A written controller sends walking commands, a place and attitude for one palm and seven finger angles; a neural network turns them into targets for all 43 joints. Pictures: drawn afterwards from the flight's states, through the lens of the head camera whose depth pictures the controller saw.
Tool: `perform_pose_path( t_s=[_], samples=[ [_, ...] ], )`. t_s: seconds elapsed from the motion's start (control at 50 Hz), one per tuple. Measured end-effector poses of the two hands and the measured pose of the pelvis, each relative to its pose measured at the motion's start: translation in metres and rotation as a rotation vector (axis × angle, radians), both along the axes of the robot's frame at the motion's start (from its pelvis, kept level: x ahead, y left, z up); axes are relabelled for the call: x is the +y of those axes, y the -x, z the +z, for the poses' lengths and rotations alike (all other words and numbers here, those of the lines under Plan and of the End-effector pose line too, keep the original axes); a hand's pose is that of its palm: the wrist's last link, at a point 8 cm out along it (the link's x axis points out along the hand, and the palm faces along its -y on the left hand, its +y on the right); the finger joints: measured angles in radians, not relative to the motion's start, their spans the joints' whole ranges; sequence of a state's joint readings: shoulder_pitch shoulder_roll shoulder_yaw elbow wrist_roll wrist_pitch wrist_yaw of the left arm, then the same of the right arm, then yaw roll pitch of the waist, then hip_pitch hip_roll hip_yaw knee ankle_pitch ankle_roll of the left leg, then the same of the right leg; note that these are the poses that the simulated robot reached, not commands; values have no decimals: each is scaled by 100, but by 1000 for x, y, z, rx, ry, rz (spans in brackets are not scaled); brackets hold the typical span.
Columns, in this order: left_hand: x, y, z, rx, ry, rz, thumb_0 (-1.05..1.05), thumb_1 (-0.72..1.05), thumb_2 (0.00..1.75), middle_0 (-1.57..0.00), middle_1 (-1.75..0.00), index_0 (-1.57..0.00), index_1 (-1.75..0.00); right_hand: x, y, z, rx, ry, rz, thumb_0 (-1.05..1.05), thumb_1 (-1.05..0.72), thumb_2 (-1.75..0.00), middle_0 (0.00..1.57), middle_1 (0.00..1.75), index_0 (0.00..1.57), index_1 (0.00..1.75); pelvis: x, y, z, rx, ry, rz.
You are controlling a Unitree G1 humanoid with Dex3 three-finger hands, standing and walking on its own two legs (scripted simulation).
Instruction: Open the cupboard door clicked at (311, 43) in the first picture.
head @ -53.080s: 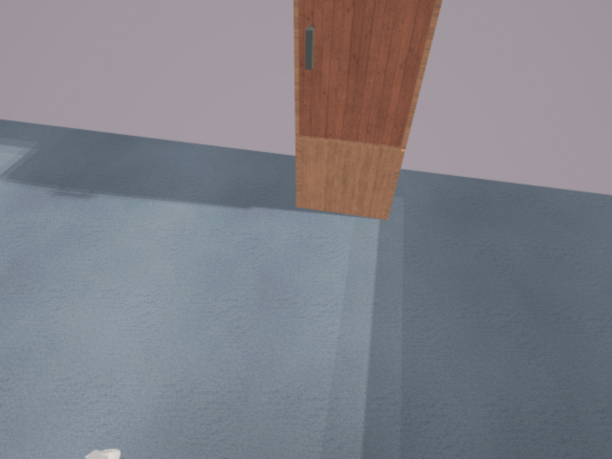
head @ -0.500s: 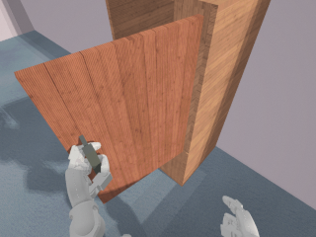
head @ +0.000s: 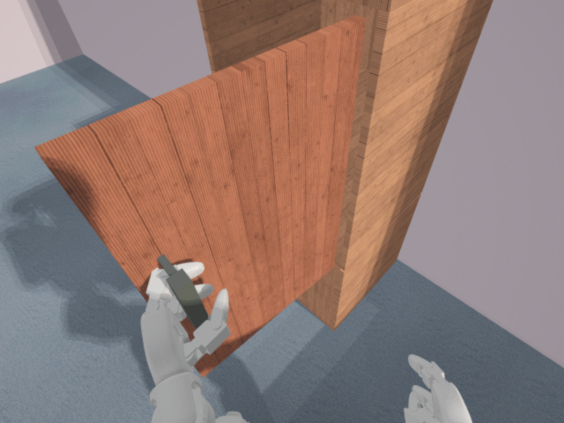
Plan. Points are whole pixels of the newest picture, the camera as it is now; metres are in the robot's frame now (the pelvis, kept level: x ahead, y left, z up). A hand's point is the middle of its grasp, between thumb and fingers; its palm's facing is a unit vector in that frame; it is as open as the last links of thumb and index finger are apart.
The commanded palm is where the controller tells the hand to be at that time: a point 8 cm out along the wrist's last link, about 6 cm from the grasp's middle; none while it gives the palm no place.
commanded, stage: open thumb and fingers to let go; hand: left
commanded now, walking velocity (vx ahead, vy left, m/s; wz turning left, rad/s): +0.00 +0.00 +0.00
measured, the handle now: (183, 293) +0.28 +0.15 +0.07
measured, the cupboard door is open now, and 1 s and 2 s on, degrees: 86 88 87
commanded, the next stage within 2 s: slide the hand sideways off the handle in 0.56 s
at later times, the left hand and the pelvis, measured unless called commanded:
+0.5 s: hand (205, 313) +0.25 +0.11 +0.07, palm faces +0.34 -0.94 +0.01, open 14.4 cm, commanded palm +0.20 +0.14 +0.06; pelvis +0.00 +0.03 +0.00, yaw -1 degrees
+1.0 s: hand (204, 349) +0.20 +0.11 +0.07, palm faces -0.09 -1.00 +0.04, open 16.0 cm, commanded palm +0.18 +0.16 +0.06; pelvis -0.02 +0.05 -0.01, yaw -2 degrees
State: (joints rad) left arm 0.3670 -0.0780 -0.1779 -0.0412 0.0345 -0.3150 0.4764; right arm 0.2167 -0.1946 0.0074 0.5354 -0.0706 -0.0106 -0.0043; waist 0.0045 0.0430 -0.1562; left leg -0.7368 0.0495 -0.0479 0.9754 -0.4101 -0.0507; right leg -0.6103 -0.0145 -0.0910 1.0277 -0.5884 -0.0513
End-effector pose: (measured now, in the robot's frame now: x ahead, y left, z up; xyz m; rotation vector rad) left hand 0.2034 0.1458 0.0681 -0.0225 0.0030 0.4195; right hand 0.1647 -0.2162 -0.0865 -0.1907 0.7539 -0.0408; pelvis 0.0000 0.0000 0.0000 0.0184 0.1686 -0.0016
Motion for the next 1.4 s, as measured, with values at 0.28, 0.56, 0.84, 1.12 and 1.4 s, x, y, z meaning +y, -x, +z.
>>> perform_pose_path(
  t_s=[0.28, 0.56, 0.84, 1.12, 1.4],
  samples=[
    [5, -4, 0, -1, 3, -30, 0, -31, 39, -31, -120, -33, -119, 15, -5, 9, -14, 19, 14, 1, -90, -90, 21, 30, 20, 30, 14, 1, 0, 1, 16, -2],
    [13, -6, 1, 10, -6, -78, -1, -49, 31, -34, -81, -37, -78, 34, -1, 10, -7, 14, 13, 1, -90, -90, 21, 30, 20, 30, 31, 2, -1, -1, 34, -6],
    [20, 9, -1, -19, -44, -504, -1, -50, 30, -27, -46, -23, -46, 44, 5, 12, -55, 1, 9, 1, -90, -90, 21, 30, 20, 30, 42, 13, -7, -2, 46, -1],
    [16, 19, -1, -18, 1, -506, -1, -50, 30, -19, -36, -21, -34, 44, 25, 13, -70, -11, -46, 1, -90, -90, 21, 30, 20, 30, 49, 14, -12, 11, 41, -33],
    [37, 43, -2, 20, -18, -461, -1, -50, 30, -19, -33, -21, -32, 34, 7, 9, -90, -12, -41, 1, -90, -90, 21, 30, 20, 30, 39, 7, -17, 33, 39, -27]
  ],
)
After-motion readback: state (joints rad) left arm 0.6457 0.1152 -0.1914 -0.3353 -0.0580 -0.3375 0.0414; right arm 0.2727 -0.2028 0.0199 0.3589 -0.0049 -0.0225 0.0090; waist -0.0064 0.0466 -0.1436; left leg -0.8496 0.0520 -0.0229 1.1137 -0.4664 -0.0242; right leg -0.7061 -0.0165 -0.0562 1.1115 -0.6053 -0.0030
